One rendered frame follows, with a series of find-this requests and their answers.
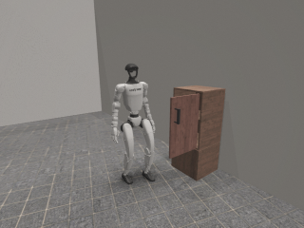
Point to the left robot upper arm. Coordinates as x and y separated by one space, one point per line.
144 93

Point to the robot left hand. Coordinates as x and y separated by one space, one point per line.
152 125

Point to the robot right foot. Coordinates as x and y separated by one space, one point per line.
127 178

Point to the robot right hand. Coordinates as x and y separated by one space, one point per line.
115 134

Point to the robot left foot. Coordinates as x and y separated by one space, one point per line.
148 176

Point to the cupboard door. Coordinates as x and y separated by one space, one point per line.
183 137

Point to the right robot forearm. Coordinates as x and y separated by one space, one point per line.
114 116

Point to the right robot upper arm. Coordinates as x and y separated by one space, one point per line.
119 89

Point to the left robot forearm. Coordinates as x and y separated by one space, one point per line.
147 111

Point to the handle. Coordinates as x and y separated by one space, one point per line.
178 116

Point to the robot foot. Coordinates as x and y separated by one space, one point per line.
148 176
127 178

